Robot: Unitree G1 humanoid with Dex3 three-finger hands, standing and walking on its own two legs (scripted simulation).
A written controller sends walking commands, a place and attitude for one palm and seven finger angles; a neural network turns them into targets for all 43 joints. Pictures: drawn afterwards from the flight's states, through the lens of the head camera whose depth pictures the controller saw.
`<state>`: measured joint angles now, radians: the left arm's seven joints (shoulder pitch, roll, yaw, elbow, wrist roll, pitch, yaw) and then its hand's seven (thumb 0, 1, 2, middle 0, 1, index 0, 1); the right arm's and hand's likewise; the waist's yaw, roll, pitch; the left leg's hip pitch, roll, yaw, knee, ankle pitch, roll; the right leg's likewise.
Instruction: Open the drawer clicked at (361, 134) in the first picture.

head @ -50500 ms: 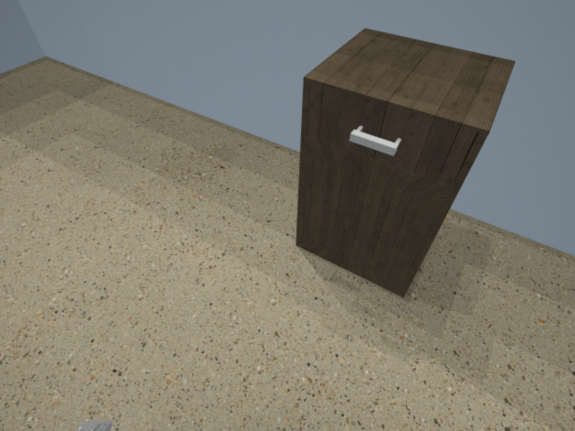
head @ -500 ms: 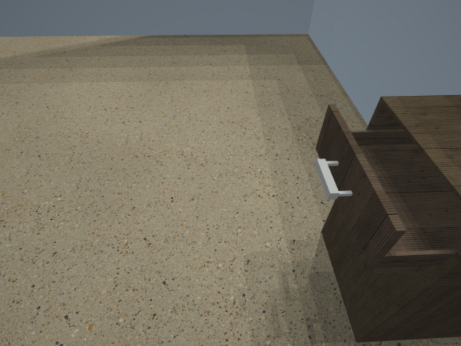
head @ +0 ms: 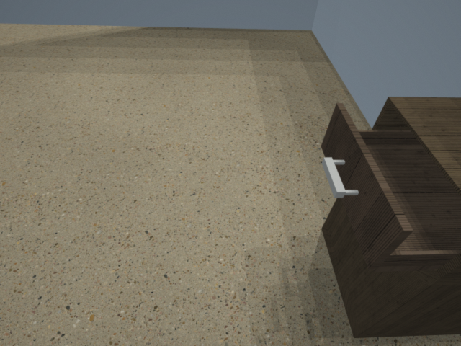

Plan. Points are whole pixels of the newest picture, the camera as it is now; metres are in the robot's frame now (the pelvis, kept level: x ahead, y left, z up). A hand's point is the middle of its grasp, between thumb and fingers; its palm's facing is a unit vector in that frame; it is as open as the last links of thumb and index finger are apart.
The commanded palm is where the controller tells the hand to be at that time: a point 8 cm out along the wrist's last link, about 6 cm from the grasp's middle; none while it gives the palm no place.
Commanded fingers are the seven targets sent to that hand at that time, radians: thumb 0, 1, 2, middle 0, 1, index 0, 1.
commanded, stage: look again from close up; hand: left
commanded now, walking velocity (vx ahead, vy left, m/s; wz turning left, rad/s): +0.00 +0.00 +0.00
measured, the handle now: (340, 176) +0.58 -0.27 -0.09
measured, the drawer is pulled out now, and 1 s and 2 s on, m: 0.17 0.17 0.17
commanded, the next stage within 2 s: none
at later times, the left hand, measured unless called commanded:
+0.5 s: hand out of the picture +0.04 +0.21 -0.17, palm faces +0.00 -0.97 -0.24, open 7.4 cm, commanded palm none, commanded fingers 0.00 0.90 0.90 -0.20 -0.30 -0.20 -0.30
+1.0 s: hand out of the picture +0.04 +0.19 -0.17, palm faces +0.00 -0.97 -0.22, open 7.4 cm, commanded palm none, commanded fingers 0.00 0.90 0.90 -0.20 -0.30 -0.20 -0.30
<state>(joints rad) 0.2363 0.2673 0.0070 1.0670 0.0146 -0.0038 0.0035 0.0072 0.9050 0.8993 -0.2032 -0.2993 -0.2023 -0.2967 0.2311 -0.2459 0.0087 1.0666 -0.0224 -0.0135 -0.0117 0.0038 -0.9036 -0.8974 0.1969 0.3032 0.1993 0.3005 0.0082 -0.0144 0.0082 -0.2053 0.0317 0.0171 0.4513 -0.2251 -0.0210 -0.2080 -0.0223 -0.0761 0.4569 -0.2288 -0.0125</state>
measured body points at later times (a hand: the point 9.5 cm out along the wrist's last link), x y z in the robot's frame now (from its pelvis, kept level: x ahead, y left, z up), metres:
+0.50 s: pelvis +0.01 +0.01 +0.00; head +0.02 +0.01 +0.45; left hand +0.04 +0.26 -0.15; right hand +0.05 -0.25 -0.15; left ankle +0.01 +0.13 -0.74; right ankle +0.01 -0.11 -0.74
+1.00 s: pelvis +0.02 +0.00 +0.00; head +0.02 +0.00 +0.45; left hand +0.05 +0.24 -0.15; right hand +0.04 -0.24 -0.15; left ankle +0.01 +0.13 -0.74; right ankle +0.01 -0.11 -0.74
